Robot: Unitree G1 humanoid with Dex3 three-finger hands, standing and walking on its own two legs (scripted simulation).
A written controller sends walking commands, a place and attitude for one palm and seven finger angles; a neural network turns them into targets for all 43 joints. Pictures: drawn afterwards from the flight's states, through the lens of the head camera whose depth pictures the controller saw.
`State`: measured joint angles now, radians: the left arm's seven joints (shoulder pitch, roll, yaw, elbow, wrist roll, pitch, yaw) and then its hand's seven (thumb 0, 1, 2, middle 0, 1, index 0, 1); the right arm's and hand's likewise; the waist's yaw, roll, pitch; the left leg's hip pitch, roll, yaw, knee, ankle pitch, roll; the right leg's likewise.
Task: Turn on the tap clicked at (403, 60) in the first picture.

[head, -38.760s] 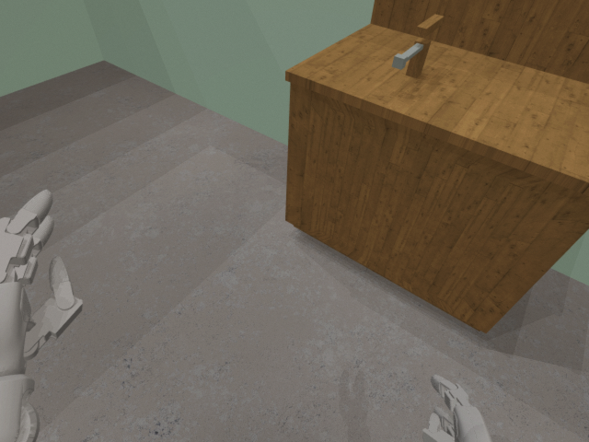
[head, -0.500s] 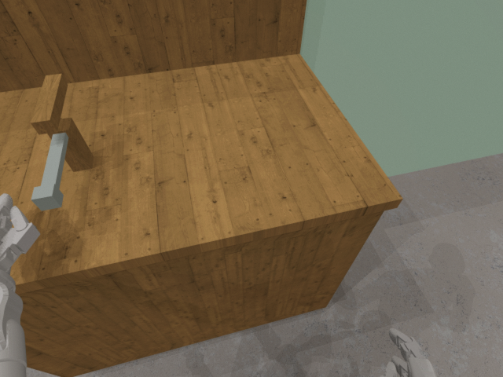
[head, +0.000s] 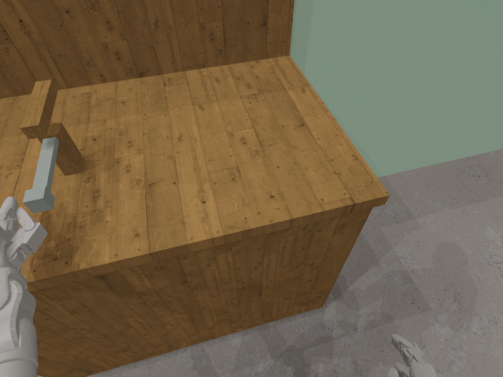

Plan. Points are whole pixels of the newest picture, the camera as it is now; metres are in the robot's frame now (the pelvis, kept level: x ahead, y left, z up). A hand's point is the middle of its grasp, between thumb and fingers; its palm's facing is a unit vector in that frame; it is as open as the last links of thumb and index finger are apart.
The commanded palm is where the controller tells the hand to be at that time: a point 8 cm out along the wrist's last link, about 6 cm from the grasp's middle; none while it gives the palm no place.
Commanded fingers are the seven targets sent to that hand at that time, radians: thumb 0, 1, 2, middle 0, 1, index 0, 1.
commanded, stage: push the lever round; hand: left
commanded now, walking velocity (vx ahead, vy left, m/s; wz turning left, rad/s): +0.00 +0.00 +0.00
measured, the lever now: (39, 199) +0.33 +0.36 +0.11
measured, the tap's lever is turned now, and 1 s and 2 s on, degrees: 1 28 52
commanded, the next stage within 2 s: none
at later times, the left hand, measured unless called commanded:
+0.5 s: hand (67, 221) +0.30 +0.31 +0.09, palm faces +0.67 -0.74 -0.06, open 7.6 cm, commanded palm +0.27 +0.33 +0.10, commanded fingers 0.00 0.90 0.90 -0.15 -0.15 -0.15 -0.15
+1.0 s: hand (98, 205) +0.34 +0.27 +0.09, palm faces +0.74 -0.67 -0.06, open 7.7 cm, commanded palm +0.29 +0.29 +0.10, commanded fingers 0.00 0.90 0.90 -0.15 -0.15 -0.15 -0.15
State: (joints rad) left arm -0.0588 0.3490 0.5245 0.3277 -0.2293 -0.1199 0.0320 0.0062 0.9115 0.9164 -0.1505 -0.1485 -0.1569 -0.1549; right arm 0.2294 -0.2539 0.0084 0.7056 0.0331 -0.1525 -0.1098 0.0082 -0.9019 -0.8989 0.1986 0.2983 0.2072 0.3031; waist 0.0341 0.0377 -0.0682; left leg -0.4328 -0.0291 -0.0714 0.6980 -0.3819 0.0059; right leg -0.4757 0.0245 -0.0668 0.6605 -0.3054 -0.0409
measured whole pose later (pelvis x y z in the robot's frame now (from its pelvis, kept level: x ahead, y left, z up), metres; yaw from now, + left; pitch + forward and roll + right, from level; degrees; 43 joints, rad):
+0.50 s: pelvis +0.00 -0.01 +0.00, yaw +1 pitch +6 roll +0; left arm -0.13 0.25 0.43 0.32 -0.17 -0.12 0.25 0.00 0.94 0.94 -0.15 -0.15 -0.16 -0.15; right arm 0.20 -0.25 0.01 0.71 0.02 -0.12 -0.11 0.01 -0.90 -0.90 0.20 0.30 0.21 0.30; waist 0.03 0.04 -0.06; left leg -0.43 -0.03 -0.08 0.69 -0.37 0.00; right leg -0.47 0.02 -0.08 0.66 -0.30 -0.05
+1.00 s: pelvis +0.00 +0.00 +0.00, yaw +0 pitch +6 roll +0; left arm -0.20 0.16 0.34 0.32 -0.07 -0.07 0.50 0.01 0.91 0.92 -0.15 -0.15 -0.16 -0.15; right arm 0.18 -0.23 0.00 0.71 -0.01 -0.05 -0.08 0.01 -0.90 -0.90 0.20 0.30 0.21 0.30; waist 0.02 0.04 -0.08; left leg -0.42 -0.03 -0.07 0.68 -0.37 0.00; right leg -0.47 0.02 -0.06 0.65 -0.30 -0.04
